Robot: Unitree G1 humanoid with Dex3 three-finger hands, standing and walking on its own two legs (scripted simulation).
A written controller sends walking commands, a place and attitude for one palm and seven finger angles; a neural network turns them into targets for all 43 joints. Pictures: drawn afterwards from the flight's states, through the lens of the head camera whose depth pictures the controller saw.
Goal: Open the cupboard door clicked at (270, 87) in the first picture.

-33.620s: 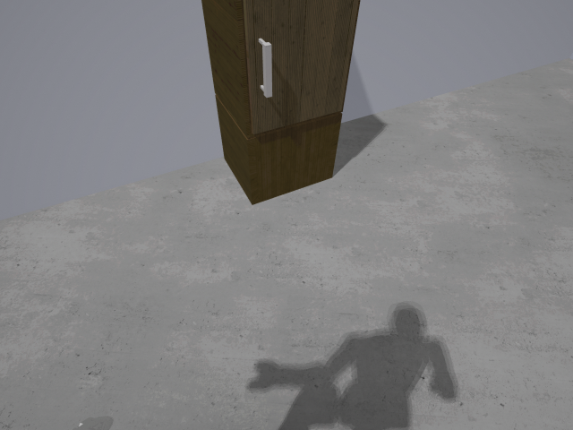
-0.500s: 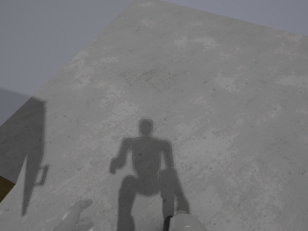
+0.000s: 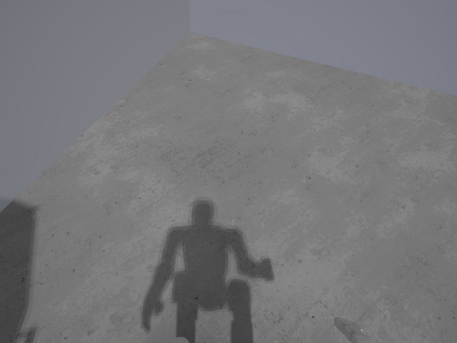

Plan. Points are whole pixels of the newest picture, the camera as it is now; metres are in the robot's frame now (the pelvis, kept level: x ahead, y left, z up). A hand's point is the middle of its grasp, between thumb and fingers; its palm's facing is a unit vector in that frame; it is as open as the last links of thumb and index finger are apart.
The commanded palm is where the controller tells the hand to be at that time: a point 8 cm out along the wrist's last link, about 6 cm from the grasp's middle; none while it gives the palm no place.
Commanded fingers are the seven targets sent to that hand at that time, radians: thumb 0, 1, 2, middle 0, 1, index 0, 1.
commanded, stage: walk to a spot facing it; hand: left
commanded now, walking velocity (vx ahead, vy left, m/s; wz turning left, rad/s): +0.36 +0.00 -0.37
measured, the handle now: out of the picture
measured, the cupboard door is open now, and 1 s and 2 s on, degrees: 40 40 40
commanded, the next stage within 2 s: turn to face it in 0.34 s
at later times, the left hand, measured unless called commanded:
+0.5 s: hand (202, 234) +0.37 +0.09 -0.15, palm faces -0.20 -0.96 -0.22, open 7.4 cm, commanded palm none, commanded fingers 0.00 0.90 0.90 -0.20 -0.30 -0.20 -0.30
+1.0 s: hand (196, 213) +0.44 +0.12 -0.16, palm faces +0.08 -0.97 -0.23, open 7.4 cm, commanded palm none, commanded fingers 0.00 0.90 0.90 -0.20 -0.30 -0.20 -0.30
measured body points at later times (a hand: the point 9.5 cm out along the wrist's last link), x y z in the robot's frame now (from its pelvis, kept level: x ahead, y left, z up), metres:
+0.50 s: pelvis +0.22 -0.07 +0.01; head +0.27 -0.09 +0.45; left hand +0.38 +0.14 -0.13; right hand +0.12 -0.30 -0.15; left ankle +0.18 +0.09 -0.64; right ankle +0.24 -0.15 -0.72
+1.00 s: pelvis +0.36 -0.09 +0.01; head +0.41 -0.08 +0.45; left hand +0.43 +0.17 -0.14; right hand +0.44 -0.33 -0.14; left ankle +0.41 +0.02 -0.72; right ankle +0.33 -0.24 -0.67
